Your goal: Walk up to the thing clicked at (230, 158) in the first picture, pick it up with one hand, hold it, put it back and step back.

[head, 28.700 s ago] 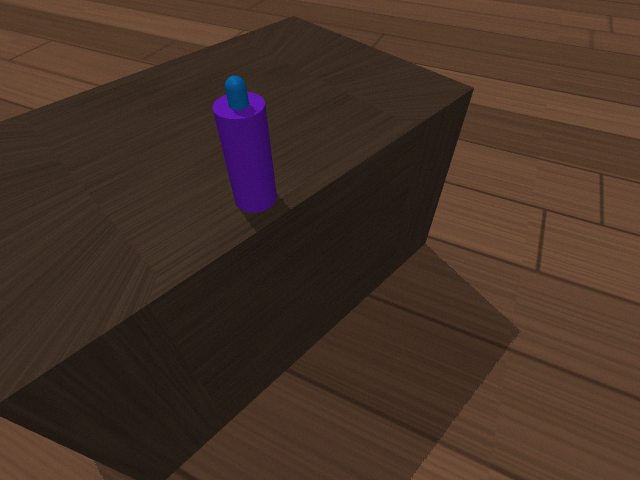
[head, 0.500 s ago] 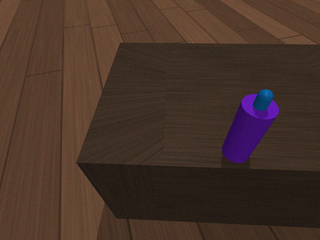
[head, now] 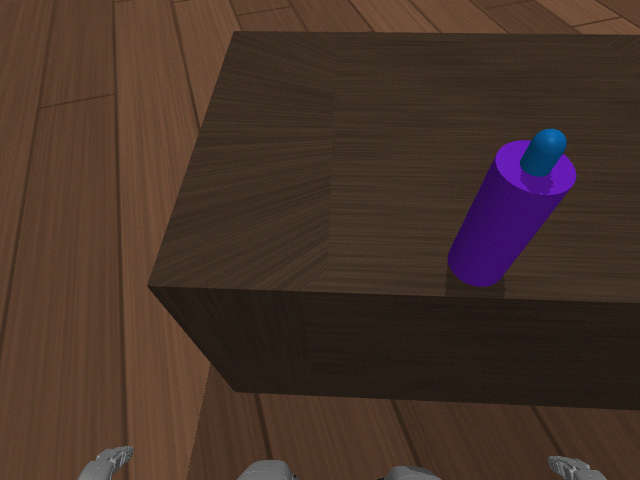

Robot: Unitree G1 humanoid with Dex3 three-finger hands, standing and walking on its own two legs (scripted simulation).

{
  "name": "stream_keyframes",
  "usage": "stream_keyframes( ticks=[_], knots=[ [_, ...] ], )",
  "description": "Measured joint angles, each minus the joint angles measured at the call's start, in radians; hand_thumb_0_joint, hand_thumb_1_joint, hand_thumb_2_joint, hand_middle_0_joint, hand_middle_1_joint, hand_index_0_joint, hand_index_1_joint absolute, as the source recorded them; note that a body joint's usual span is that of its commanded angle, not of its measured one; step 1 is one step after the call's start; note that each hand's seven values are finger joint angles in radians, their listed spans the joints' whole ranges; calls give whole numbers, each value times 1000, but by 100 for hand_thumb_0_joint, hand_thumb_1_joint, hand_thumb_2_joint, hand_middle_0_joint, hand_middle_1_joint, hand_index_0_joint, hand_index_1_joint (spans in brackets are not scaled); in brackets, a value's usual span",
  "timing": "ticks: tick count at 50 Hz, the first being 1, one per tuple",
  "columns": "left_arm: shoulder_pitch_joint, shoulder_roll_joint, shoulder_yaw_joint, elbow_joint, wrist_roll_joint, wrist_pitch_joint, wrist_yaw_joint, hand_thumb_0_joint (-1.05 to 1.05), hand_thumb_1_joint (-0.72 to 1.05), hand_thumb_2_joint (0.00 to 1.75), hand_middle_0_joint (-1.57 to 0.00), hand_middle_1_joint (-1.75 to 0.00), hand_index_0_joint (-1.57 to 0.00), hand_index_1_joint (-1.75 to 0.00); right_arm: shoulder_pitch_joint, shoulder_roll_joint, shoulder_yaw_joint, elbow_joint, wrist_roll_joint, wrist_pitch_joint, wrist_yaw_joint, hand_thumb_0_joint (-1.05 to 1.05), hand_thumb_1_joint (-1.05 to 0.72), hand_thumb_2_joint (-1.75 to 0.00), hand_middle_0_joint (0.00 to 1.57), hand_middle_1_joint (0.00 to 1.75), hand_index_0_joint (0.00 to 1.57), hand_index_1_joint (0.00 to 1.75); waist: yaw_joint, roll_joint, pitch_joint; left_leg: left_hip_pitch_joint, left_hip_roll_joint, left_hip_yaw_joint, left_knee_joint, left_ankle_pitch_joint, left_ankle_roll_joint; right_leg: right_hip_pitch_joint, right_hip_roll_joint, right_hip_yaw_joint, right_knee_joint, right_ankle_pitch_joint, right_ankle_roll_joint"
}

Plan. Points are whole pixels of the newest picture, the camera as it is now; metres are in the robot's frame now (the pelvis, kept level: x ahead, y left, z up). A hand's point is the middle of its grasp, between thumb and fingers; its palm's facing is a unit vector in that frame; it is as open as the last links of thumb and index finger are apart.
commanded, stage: step back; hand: right
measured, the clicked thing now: (507, 211) +0.42 -0.22 +0.06
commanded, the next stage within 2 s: none
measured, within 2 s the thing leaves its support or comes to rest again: neither
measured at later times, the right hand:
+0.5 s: hand out of the picture -0.03 -0.23 -0.15, palm faces +0.04 +0.91 -0.41, open 7.4 cm
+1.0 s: hand out of the picture -0.13 -0.23 -0.15, palm faces -0.05 +0.91 -0.42, open 7.4 cm
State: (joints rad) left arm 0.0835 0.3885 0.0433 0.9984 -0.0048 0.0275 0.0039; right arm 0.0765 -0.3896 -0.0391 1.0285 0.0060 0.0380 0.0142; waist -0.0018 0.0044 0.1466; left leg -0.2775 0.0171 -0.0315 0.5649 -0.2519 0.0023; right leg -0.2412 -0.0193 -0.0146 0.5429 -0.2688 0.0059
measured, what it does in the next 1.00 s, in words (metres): walks backwards: left foot, then right foot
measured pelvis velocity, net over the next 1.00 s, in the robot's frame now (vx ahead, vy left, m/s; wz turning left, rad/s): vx -0.21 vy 0.05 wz -0.02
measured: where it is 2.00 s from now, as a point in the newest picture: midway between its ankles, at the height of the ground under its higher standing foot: outside the picture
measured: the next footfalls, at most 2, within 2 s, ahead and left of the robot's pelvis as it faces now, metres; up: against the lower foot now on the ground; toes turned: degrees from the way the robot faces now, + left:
left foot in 0.18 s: -0.01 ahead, +0.15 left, +0.00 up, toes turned -2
right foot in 0.56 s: -0.08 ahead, -0.09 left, +0.00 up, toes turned -2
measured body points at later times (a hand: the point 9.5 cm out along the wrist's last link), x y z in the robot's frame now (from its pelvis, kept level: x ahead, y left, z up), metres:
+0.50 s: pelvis -0.08 +0.04 -0.01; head +0.00 +0.05 +0.43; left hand +0.05 +0.34 -0.14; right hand -0.03 -0.28 -0.12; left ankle -0.05 +0.15 -0.73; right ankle -0.11 -0.09 -0.70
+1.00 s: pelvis -0.21 +0.05 -0.01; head -0.15 +0.06 +0.43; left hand -0.06 +0.35 -0.13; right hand -0.12 -0.28 -0.12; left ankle -0.20 +0.15 -0.73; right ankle -0.13 -0.08 -0.72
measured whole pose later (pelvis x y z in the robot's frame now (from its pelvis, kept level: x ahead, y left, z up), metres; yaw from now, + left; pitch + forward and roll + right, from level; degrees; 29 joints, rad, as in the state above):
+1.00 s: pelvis -0.21 +0.05 -0.01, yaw -1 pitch -3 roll +1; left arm 0.11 0.39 0.06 0.77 0.02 0.06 0.00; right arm 0.17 -0.39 -0.04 0.89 -0.03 0.03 0.00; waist 0.01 -0.05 0.19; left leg -0.27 -0.05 -0.01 0.67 -0.35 0.03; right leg -0.44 0.00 0.05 0.77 -0.38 -0.01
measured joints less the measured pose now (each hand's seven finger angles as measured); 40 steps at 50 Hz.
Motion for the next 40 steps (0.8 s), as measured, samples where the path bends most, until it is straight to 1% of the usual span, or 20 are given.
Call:
stream_keyframes(
  ticks=[1, 5, 7, 8, 9, 10, 12, 13, 15, 18, 21, 24, 26, 28, 30, 32, 33, 35, 38, 40],
  knots=[
    [-6, 2, 1, -12, 2, 3, -1, 1, 91, 90, -21, -30, -21, -30, -1, -7, -4, -9, 0, 5, 0, 1, -90, -90, 21, 30, 21, 30, -1, 2, 7, -25, -4, -3, 46, -7, 13, -14, -2, -2, 22, -7, 0],
    [-19, 7, 2, -56, 27, 12, 1, 1, 90, 90, -21, -30, -21, -30, 11, -23, -21, -50, -4, 23, 5, 1, -91, -90, 21, 30, 21, 30, -1, -19, 20, -96, -61, -18, 320, -229, 46, -69, -32, 16, 89, -20, 3],
    [-25, 16, 1, -74, 34, 15, 5, 1, 90, 90, -21, -30, -21, -30, 33, -21, -25, -70, -3, 15, 9, 1, -91, -90, 21, 30, 21, 30, -8, -36, 14, -72, -58, -10, 298, -221, 50, -103, -46, 23, 115, -21, 17],
    [-29, 21, 0, -85, 33, 18, 5, 1, 90, 90, -21, -30, -21, -30, 48, -22, -26, -77, -7, 7, 9, 0, -91, -90, 21, 30, 21, 30, -13, -41, 10, -41, -48, -2, 222, -161, 48, -123, -51, 24, 136, -26, 25],
    [-34, 23, -1, -100, 30, 23, 5, 1, 90, 90, -21, -30, -21, -30, 64, -25, -29, -84, -16, -1, 8, 0, -91, -90, 21, 30, 21, 30, -17, -40, 5, -11, -40, -4, 144, -129, 30, -148, -52, 23, 167, -37, 24],
    [-47, 30, 2, -111, 25, 27, 7, 1, 90, 90, -21, -30, -21, -30, 71, -16, -33, -83, -30, -6, 4, 0, -91, -90, 21, 30, 21, 30, -14, -58, 18, -10, -50, 4, 142, -147, 20, -172, -47, 53, 218, -92, 8],
    [-58, 36, 11, -123, 23, 34, 19, 1, 91, 90, -21, -30, -21, -30, 80, 5, -26, -82, -40, -6, 6, 0, -91, -90, 21, 30, 21, 30, -11, -76, 44, -17, -50, 15, 155, -148, 23, -209, 29, 142, 359, -247, -14],
    [-58, 36, 13, -122, 22, 37, 24, 1, 91, 90, -21, -30, -21, -30, 87, 16, -21, -82, -41, -5, 5, 0, -91, -90, 21, 30, 21, 30, -17, -75, 48, -16, -45, 12, 144, -136, 25, -223, 72, 168, 434, -287, -19],
    [-47, 35, 12, -122, 16, 38, 26, 1, 91, 90, -21, -29, -21, -30, 98, 34, -13, -84, -43, -2, -3, 1, -90, -90, 21, 30, 21, 30, -20, -76, 47, -10, -33, 16, 103, -104, 28, -250, 129, 183, 562, -288, -23],
    [-15, 24, 12, -131, 13, 34, 18, 1, 91, 90, -21, -29, -21, -30, 102, 43, -9, -103, -41, -3, -19, 1, -90, -90, 21, 30, 21, 30, -21, -64, 52, -4, -18, 31, 54, -66, 32, -246, 148, 167, 630, -257, -10],
    [16, 14, 12, -142, 17, 34, 9, 1, 91, 90, -21, -29, -21, -30, 99, 43, -8, -131, -36, -11, -27, 1, -90, -90, 21, 30, 21, 30, -21, -51, 60, -8, -6, 48, 39, -46, 32, -200, 134, 159, 561, -245, 7],
    [38, 9, 17, -148, 19, 33, 3, 1, 91, 90, -21, -30, -21, -30, 90, 37, -6, -156, -34, -13, -28, 1, -90, -90, 21, 30, 21, 30, -18, -42, 64, -25, 4, 68, 54, -40, 27, -140, 101, 136, 420, -230, 12],
    [48, 7, 21, -147, 21, 29, -2, 1, 91, 90, -21, -30, -21, -30, 83, 30, -3, -170, -33, -9, -25, 1, -90, -90, 21, 30, 21, 30, -14, -35, 60, -46, 11, 80, 81, -45, 19, -93, 75, 107, 303, -204, 5],
    [60, 5, 26, -145, 25, 22, -5, 1, 91, 90, -21, -30, -21, -30, 75, 20, -1, -177, -27, -2, -22, 1, -90, -90, 21, 30, 21, 30, -7, -25, 49, -73, 21, 91, 125, -58, 9, -30, 58, 78, 147, -117, -9],
    [62, -16, 28, -136, 35, 14, -5, 1, 91, 90, -21, -30, -21, -30, 56, 3, -4, -170, -18, 8, -23, 1, -90, -90, 21, 30, 21, 30, -16, 27, 55, -97, 47, 54, 171, -63, 6, -13, 87, 47, 114, -88, -26],
    [72, -19, 21, -145, 37, 10, -13, 1, 91, 90, -21, -30, -21, -30, 46, 6, -6, -158, -11, 19, -30, 1, -90, -90, 21, 30, 21, 30, -8, 21, 43, -141, -13, -17, 310, -216, 8, -33, 74, 51, 130, -86, -40],
    [75, -22, 19, -152, 33, 9, -13, 1, 91, 90, -21, -30, -21, -30, 45, 4, -5, -156, -8, 22, -32, 1, -90, -90, 21, 30, 21, 30, 0, 14, 39, -162, -49, -47, 402, -260, 7, -37, 64, 58, 124, -77, -43],
    [76, -33, 15, -163, 29, 11, -10, 1, 90, 90, -21, -30, -21, -30, 51, -5, -4, -155, 0, 17, -34, 1, -90, -90, 21, 30, 21, 30, 6, 15, 27, -185, -98, -92, 524, -275, 4, -42, 48, 61, 95, -49, -41],
    [69, -41, 13, -192, 31, 12, -5, 1, 90, 90, -21, -30, -21, -30, 67, -20, 1, -158, 0, 5, -40, 1, -90, -90, 21, 30, 21, 30, 12, 20, 14, -178, -119, -108, 577, -267, -10, -63, 35, 54, 70, -14, -39],
    [59, -41, 11, -215, 34, 9, -1, 1, 90, 90, -21, -30, -21, -30, 77, -27, 2, -157, -3, 4, -42, 1, -90, -90, 21, 30, 21, 30, 14, 20, 14, -149, -111, -99, 532, -271, -19, -79, 28, 44, 67, 1, -38]
  ],
)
